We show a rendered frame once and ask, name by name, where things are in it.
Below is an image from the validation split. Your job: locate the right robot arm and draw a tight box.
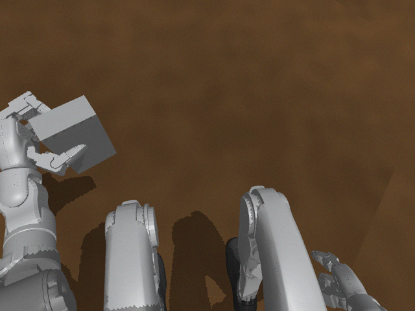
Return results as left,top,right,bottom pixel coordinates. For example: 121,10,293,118
346,294,387,311

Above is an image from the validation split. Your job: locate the carton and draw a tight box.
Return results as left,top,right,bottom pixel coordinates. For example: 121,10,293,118
29,95,117,174

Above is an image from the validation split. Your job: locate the right robot foot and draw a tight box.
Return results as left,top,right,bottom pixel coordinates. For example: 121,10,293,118
226,237,257,311

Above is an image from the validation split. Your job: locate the left robot hand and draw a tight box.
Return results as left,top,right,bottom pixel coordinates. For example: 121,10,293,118
0,91,88,176

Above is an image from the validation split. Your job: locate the left robot arm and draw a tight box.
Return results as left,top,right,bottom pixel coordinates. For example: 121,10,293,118
0,167,77,311

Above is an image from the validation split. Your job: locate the right robot hand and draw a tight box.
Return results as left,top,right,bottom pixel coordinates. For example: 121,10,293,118
311,251,368,310

